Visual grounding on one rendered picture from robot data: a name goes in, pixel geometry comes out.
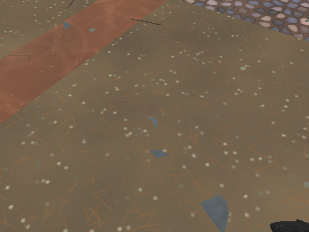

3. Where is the right robot hand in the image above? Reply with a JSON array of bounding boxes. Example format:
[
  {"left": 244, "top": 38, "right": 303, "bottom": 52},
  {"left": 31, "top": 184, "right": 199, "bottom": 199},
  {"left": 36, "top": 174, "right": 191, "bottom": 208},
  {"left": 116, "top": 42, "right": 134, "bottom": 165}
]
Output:
[{"left": 270, "top": 219, "right": 309, "bottom": 232}]

